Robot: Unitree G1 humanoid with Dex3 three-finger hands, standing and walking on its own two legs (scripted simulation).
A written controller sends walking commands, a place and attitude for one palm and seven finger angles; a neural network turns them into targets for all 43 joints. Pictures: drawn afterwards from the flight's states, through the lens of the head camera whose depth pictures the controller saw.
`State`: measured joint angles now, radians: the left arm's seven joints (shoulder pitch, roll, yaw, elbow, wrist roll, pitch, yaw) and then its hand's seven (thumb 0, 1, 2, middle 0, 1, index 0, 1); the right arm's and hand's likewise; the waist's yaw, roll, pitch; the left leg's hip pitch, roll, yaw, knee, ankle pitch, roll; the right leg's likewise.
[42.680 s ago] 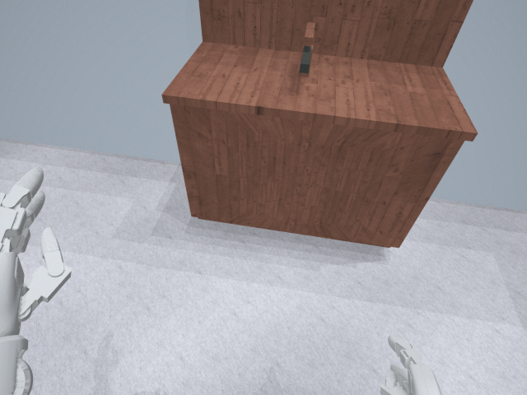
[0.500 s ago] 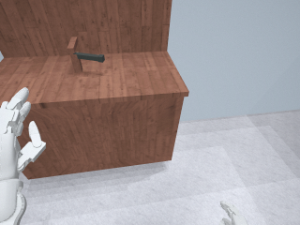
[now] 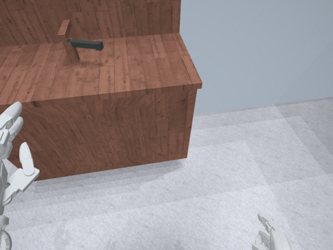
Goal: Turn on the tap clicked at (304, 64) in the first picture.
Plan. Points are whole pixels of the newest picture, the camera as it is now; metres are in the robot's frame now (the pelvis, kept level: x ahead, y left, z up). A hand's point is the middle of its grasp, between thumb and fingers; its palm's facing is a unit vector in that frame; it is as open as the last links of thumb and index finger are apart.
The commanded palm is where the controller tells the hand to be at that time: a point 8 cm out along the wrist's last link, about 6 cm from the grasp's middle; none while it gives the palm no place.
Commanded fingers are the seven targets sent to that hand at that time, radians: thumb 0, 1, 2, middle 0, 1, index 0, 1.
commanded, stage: stand and check the lever's angle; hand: left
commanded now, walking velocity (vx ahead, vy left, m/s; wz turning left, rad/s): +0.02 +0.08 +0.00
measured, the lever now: (99, 45) +0.85 +0.32 +0.05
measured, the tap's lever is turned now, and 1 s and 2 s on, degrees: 70 70 70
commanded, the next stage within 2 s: stand and wait in 0.28 s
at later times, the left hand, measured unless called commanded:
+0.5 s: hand (17, 154) +0.24 +0.28 +0.17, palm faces +0.39 -0.83 -0.40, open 7.4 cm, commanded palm +0.19 +0.31 +0.18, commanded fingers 0.00 0.90 0.90 -0.20 -0.30 -0.20 -0.30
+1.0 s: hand (15, 164) +0.23 +0.28 +0.16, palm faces +0.39 -0.84 -0.38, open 7.4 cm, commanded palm +0.18 +0.31 +0.18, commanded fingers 0.00 0.90 0.90 -0.20 -0.30 -0.20 -0.30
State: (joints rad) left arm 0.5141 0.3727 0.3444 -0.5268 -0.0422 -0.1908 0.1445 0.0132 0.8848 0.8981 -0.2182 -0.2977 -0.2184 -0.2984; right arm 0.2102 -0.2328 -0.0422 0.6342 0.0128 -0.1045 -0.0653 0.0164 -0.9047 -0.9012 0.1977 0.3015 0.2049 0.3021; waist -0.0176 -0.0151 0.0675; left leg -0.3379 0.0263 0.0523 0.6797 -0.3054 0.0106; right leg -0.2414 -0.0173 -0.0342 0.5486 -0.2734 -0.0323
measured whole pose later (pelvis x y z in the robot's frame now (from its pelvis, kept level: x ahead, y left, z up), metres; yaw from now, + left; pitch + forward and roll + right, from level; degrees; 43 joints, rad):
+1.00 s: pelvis +0.01 +0.03 +0.01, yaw -1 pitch -1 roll -1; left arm 0.48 0.34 0.33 -0.44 -0.05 -0.16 0.16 0.01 0.89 0.90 -0.21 -0.30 -0.21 -0.30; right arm 0.19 -0.21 -0.01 0.62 0.00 -0.09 -0.08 0.01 -0.90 -0.90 0.20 0.30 0.21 0.30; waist 0.00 0.03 0.01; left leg -0.23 0.04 0.07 0.46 -0.21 0.01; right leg -0.17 0.00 -0.01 0.39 -0.20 0.01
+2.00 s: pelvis +0.02 +0.04 +0.01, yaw -1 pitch -1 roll -1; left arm 0.46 0.33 0.32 -0.44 -0.05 -0.14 0.15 0.01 0.89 0.90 -0.21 -0.30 -0.21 -0.30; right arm 0.18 -0.20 0.00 0.62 0.00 -0.09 -0.08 0.01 -0.90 -0.90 0.20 0.30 0.21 0.30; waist 0.02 0.03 0.01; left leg -0.22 0.02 0.07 0.44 -0.21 0.02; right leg -0.16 -0.01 -0.02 0.37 -0.20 0.02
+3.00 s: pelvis +0.01 +0.04 +0.01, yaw -1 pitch -1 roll -1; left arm 0.47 0.34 0.31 -0.44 -0.05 -0.14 0.15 0.01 0.89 0.90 -0.21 -0.30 -0.21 -0.30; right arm 0.18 -0.20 0.00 0.62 0.00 -0.09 -0.08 0.01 -0.90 -0.90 0.20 0.30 0.21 0.30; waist 0.02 0.02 0.01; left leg -0.22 0.02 0.06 0.43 -0.20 0.02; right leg -0.15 -0.01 -0.02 0.35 -0.18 0.03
